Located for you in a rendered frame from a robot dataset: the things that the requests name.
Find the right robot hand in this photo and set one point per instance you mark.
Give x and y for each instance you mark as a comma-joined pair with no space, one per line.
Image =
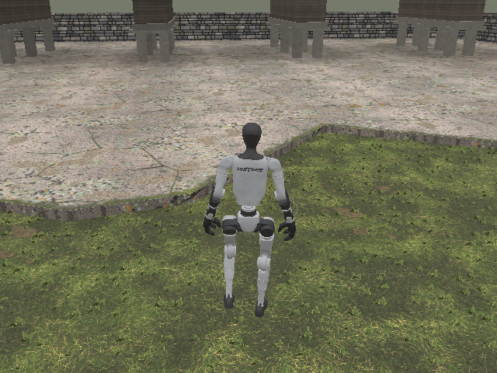
291,228

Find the left robot forearm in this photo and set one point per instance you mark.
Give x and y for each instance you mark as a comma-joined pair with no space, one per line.
212,206

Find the left robot hand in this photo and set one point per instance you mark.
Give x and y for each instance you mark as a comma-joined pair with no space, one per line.
208,222

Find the left robot shin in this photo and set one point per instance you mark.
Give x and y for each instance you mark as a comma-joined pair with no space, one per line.
229,271

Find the right robot forearm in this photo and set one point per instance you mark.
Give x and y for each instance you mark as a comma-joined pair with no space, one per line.
286,209

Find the robot right upper arm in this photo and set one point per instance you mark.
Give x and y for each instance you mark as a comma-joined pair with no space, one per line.
275,166

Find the robot torso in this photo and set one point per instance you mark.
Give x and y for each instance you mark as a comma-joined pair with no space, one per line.
249,187

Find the robot left upper arm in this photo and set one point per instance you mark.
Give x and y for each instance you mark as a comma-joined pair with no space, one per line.
222,174

